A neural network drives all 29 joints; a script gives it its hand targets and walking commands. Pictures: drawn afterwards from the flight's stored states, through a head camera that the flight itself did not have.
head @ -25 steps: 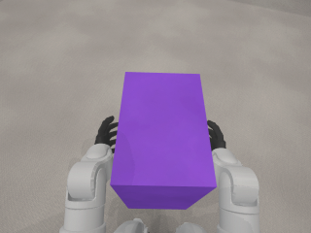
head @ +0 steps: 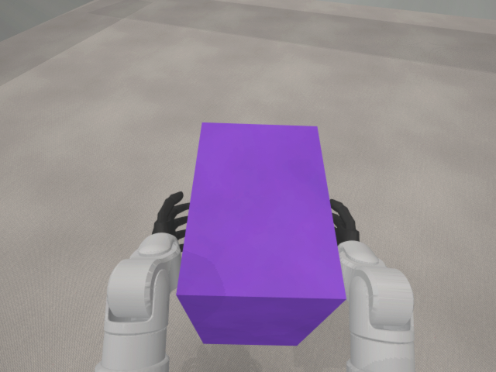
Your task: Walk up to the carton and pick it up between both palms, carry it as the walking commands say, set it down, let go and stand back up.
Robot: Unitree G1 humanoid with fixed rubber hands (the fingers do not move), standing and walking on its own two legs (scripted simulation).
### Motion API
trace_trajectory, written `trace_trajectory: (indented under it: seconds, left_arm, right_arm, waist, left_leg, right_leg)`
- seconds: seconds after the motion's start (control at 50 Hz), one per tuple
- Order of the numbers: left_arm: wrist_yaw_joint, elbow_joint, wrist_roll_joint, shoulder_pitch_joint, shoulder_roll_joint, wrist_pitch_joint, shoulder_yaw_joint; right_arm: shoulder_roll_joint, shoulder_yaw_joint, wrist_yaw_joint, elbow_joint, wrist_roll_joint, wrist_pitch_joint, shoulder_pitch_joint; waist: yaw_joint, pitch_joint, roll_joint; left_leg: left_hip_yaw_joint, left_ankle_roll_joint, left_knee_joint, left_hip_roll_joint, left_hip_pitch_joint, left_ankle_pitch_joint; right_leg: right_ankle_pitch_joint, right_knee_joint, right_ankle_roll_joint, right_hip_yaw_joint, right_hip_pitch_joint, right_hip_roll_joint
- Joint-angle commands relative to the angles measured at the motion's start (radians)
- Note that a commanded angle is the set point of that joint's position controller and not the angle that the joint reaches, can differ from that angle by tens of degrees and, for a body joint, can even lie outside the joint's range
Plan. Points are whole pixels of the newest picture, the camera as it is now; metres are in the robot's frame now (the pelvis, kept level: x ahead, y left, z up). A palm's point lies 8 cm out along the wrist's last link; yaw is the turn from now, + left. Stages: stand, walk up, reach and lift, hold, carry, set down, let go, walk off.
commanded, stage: carry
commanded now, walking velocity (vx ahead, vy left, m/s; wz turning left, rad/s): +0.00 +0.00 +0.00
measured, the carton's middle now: (254, 246) +0.31 +0.00 +0.05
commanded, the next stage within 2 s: hold in 1.68 s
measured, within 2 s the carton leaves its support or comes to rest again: neither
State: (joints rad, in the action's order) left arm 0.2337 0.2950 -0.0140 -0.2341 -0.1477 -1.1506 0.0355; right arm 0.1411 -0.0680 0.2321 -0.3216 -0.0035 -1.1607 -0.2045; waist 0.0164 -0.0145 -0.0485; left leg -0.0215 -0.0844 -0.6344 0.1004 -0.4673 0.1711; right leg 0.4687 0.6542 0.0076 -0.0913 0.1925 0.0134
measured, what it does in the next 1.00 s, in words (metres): stands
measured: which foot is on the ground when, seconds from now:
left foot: down 0.00-1.00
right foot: down 0.00-1.00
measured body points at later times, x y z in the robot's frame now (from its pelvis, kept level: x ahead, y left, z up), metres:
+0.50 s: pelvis -0.01 -0.01 +0.00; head -0.05 -0.04 +0.45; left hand +0.28 +0.11 +0.07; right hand +0.27 -0.15 +0.06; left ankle +0.10 +0.06 -0.72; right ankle -0.07 -0.11 -0.72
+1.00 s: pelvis +0.00 -0.02 +0.00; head -0.03 -0.05 +0.45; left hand +0.29 +0.10 +0.06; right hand +0.29 -0.16 +0.05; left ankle +0.10 +0.06 -0.72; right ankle -0.07 -0.11 -0.72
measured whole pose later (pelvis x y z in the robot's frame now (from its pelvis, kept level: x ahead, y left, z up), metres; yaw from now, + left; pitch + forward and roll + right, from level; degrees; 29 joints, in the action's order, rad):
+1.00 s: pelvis +0.00 -0.02 +0.00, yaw +0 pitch +0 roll +1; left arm 0.18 -0.10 -0.05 -0.25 -0.15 -0.88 0.08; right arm 0.14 -0.08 0.19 0.02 0.09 -0.94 -0.21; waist 0.02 -0.08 -0.05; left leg -0.02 -0.05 -0.56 0.10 -0.43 0.13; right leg 0.46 0.65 0.04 -0.09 0.19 0.01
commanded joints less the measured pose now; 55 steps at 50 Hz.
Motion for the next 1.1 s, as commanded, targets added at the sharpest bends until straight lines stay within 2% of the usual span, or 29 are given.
trace_trajectory:
  seconds: [0.0,0.04,0.06,0.16,0.22,0.26,0.28,0.3,0.32,0.34,0.36,0.38,0.46,0.54,0.58,0.6,0.62,0.64,0.72,0.74,0.76,0.82,0.88,0.9,0.96,0.98,1.0,1.02,1.08]
  left_arm:
    - [-0.163,0.009,0.212,-0.384,-0.896,0.018,-0.457]
    - [-0.162,-0.108,0.167,-0.378,-0.829,0.022,-0.396]
    - [-0.163,-0.090,0.182,-0.404,-0.842,0.026,-0.410]
    - [-0.166,-0.039,0.206,-0.514,-0.875,0.047,-0.429]
    - [-0.171,-0.071,0.192,-0.539,-0.884,0.067,-0.415]
    - [-0.179,-0.186,0.145,-0.539,-0.828,0.098,-0.360]
    - [-0.177,-0.149,0.162,-0.536,-0.859,0.108,-0.380]
    - [-0.185,-0.257,0.123,-0.541,-0.801,0.126,-0.327]
    - [-0.189,-0.176,0.158,-0.603,-0.856,0.142,-0.380]
    - [-0.192,-0.264,0.122,-0.592,-0.810,0.162,-0.330]
    - [-0.193,-0.118,0.188,-0.617,-0.904,0.174,-0.421]
    - [-0.199,-0.174,0.169,-0.612,-0.881,0.183,-0.395]
    - [-0.208,-0.159,0.188,-0.627,-0.904,0.213,-0.411]
    - [-0.212,-0.288,0.137,-0.586,-0.823,0.236,-0.346]
    - [-0.214,-0.230,0.156,-0.563,-0.852,0.239,-0.380]
    - [-0.217,-0.270,0.139,-0.559,-0.825,0.249,-0.357]
    - [-0.220,-0.249,0.153,-0.557,-0.855,0.252,-0.373]
    - [-0.221,-0.297,0.134,-0.577,-0.828,0.258,-0.351]
    - [-0.230,-0.258,0.146,-0.570,-0.836,0.280,-0.369]
    - [-0.232,-0.310,0.128,-0.567,-0.813,0.285,-0.345]
    - [-0.234,-0.254,0.150,-0.563,-0.852,0.286,-0.382]
    - [-0.241,-0.319,0.132,-0.554,-0.831,0.295,-0.358]
    - [-0.243,-0.312,0.133,-0.566,-0.828,0.309,-0.354]
    - [-0.244,-0.312,0.135,-0.551,-0.826,0.311,-0.357]
    - [-0.248,-0.308,0.134,-0.524,-0.835,0.318,-0.357]
    - [-0.253,-0.397,0.100,-0.520,-0.805,0.324,-0.322]
    - [-0.251,-0.310,0.130,-0.545,-0.829,0.331,-0.356]
    - [-0.251,-0.358,0.108,-0.535,-0.811,0.333,-0.342]
    - [-0.257,-0.296,0.139,-0.540,-0.841,0.344,-0.366]
  right_arm:
    - [0.854,0.522,-0.166,-0.072,-0.196,0.029,-0.539]
    - [0.798,0.455,-0.163,0.067,-0.138,0.031,-0.494]
    - [0.801,0.469,-0.162,0.036,-0.150,0.036,-0.525]
    - [0.846,0.490,-0.170,0.003,-0.173,0.052,-0.626]
    - [0.857,0.479,-0.173,0.032,-0.166,0.077,-0.653]
    - [0.806,0.420,-0.183,0.153,-0.124,0.111,-0.657]
    - [0.833,0.444,-0.181,0.099,-0.145,0.122,-0.663]
    - [0.782,0.394,-0.186,0.208,-0.109,0.141,-0.682]
    - [0.836,0.432,-0.188,0.148,-0.135,0.154,-0.703]
    - [0.790,0.388,-0.194,0.232,-0.105,0.174,-0.706]
    - [0.869,0.464,-0.195,0.079,-0.163,0.186,-0.725]
    - [0.849,0.444,-0.199,0.130,-0.146,0.198,-0.729]
    - [0.872,0.475,-0.204,0.097,-0.166,0.229,-0.757]
    - [0.804,0.420,-0.210,0.251,-0.118,0.248,-0.697]
    - [0.836,0.463,-0.211,0.183,-0.142,0.250,-0.687]
    - [0.810,0.433,-0.214,0.235,-0.119,0.259,-0.676]
    - [0.828,0.466,-0.215,0.173,-0.144,0.265,-0.710]
    - [0.809,0.433,-0.217,0.253,-0.119,0.269,-0.697]
    - [0.828,0.455,-0.225,0.224,-0.134,0.288,-0.681]
    - [0.800,0.429,-0.228,0.273,-0.116,0.293,-0.684]
    - [0.842,0.462,-0.228,0.215,-0.137,0.294,-0.676]
    - [0.803,0.434,-0.232,0.247,-0.120,0.310,-0.698]
    - [0.811,0.441,-0.232,0.262,-0.116,0.316,-0.688]
    - [0.804,0.434,-0.235,0.265,-0.116,0.320,-0.676]
    - [0.810,0.453,-0.237,0.239,-0.123,0.324,-0.670]
    - [0.778,0.406,-0.241,0.334,-0.085,0.333,-0.659]
    - [0.804,0.448,-0.239,0.246,-0.121,0.337,-0.696]
    - [0.787,0.421,-0.242,0.310,-0.096,0.338,-0.665]
    - [0.820,0.459,-0.244,0.236,-0.130,0.349,-0.690]
  waist:
    - [-0.009,-0.438,-0.078]
    - [-0.007,-0.404,-0.087]
    - [-0.006,-0.394,-0.079]
    - [-0.005,-0.345,0.011]
    - [-0.009,-0.321,0.081]
    - [-0.014,-0.336,0.051]
    - [-0.014,-0.341,0.029]
    - [-0.011,-0.317,0.024]
    - [-0.014,-0.320,0.022]
    - [-0.011,-0.339,0.015]
    - [-0.013,-0.358,-0.002]
    - [-0.011,-0.381,-0.014]
    - [-0.016,-0.396,0.043]
    - [-0.016,-0.417,0.033]
    - [-0.014,-0.400,0.056]
    - [-0.014,-0.421,0.038]
    - [-0.015,-0.417,0.071]
    - [-0.018,-0.401,0.083]
    - [-0.019,-0.431,0.074]
    - [-0.018,-0.421,0.077]
    - [-0.020,-0.416,0.075]
    - [-0.018,-0.422,0.045]
    - [-0.021,-0.411,0.100]
    - [-0.022,-0.408,0.077]
    - [-0.021,-0.432,0.110]
    - [-0.022,-0.420,0.111]
    - [-0.021,-0.420,0.094]
    - [-0.021,-0.405,0.070]
    - [-0.022,-0.415,0.085]
  left_leg:
    - [-0.326,0.042,0.306,-0.243,0.238,-0.280]
    - [-0.325,0.053,0.339,-0.242,0.240,-0.244]
    - [-0.297,0.054,0.340,-0.227,0.208,-0.163]
    - [-0.133,0.163,0.350,-0.109,0.053,0.107]
    - [-0.092,0.186,0.283,-0.082,0.052,0.096]
    - [-0.115,0.175,0.294,-0.102,0.069,0.071]
    - [-0.137,0.171,0.333,-0.118,0.084,0.063]
    - [-0.147,0.157,0.337,-0.129,0.073,0.044]
    - [-0.148,0.158,0.337,-0.136,0.089,-0.015]
    - [-0.160,0.141,0.320,-0.145,0.112,-0.047]
    - [-0.158,0.139,0.317,-0.147,0.139,-0.072]
    - [-0.175,0.128,0.316,-0.157,0.142,-0.101]
    - [-0.154,0.098,0.268,-0.148,0.184,-0.173]
    - [-0.176,0.058,0.233,-0.169,0.214,-0.249]
    - [-0.165,0.047,0.223,-0.160,0.197,-0.209]
    - [-0.173,0.040,0.217,-0.165,0.191,-0.211]
    - [-0.159,0.044,0.214,-0.154,0.197,-0.204]
    - [-0.168,0.026,0.191,-0.162,0.204,-0.237]
    - [-0.180,-0.001,0.181,-0.186,0.234,-0.271]
    - [-0.183,-0.002,0.190,-0.181,0.232,-0.237]
    - [-0.173,-0.001,0.186,-0.175,0.238,-0.234]
    - [-0.185,0.005,0.212,-0.181,0.230,-0.216]
    - [-0.171,-0.009,0.176,-0.176,0.214,-0.199]
    - [-0.164,-0.007,0.179,-0.173,0.221,-0.208]
    - [-0.152,-0.012,0.156,-0.169,0.226,-0.213]
    - [-0.165,-0.024,0.159,-0.180,0.231,-0.232]
    - [-0.165,-0.027,0.152,-0.179,0.226,-0.219]
    - [-0.169,-0.026,0.171,-0.183,0.225,-0.199]
    - [-0.169,-0.023,0.184,-0.179,0.227,-0.159]
  right_leg:
    - [0.015,0.000,-0.004,-0.012,-0.069,-0.017]
    - [0.035,-0.047,0.002,-0.011,-0.063,-0.027]
    - [0.021,-0.087,0.015,0.004,-0.078,-0.018]
    - [0.083,-0.226,0.070,0.081,-0.171,0.066]
    - [0.082,-0.273,0.097,0.108,-0.142,0.117]
    - [0.068,-0.246,0.084,0.089,-0.127,0.098]
    - [0.070,-0.222,0.069,0.058,-0.128,0.070]
    - [0.050,-0.214,0.058,0.053,-0.118,0.062]
    - [0.002,-0.198,0.050,0.035,-0.119,0.050]
    - [-0.032,-0.180,0.047,0.038,-0.114,0.050]
    - [-0.049,-0.173,0.044,0.027,-0.118,0.037]
    - [-0.073,-0.164,0.045,0.018,-0.140,0.032]
    - [-0.187,-0.152,0.042,0.036,-0.149,0.045]
    - [-0.235,-0.109,0.030,0.036,-0.139,0.043]
    - [-0.247,-0.127,0.037,0.049,-0.132,0.053]
    - [-0.255,-0.115,0.039,0.054,-0.150,0.055]
    - [-0.277,-0.123,0.039,0.055,-0.152,0.060]
    - [-0.329,-0.109,0.034,0.063,-0.136,0.068]
    - [-0.332,-0.083,0.027,0.059,-0.127,0.057]
    - [-0.318,-0.084,0.031,0.069,-0.112,0.058]
    - [-0.334,-0.095,0.033,0.068,-0.124,0.055]
    - [-0.271,-0.089,0.035,0.055,-0.122,0.043]
    - [-0.360,-0.095,0.040,0.075,-0.129,0.059]
    - [-0.363,-0.092,0.041,0.070,-0.124,0.064]
    - [-0.420,-0.094,0.043,0.076,-0.138,0.067]
    - [-0.434,-0.073,0.040,0.075,-0.132,0.074]
    - [-0.418,-0.072,0.038,0.081,-0.127,0.069]
    - [-0.384,-0.087,0.036,0.076,-0.116,0.061]
    - [-0.351,-0.097,0.045,0.076,-0.134,0.048]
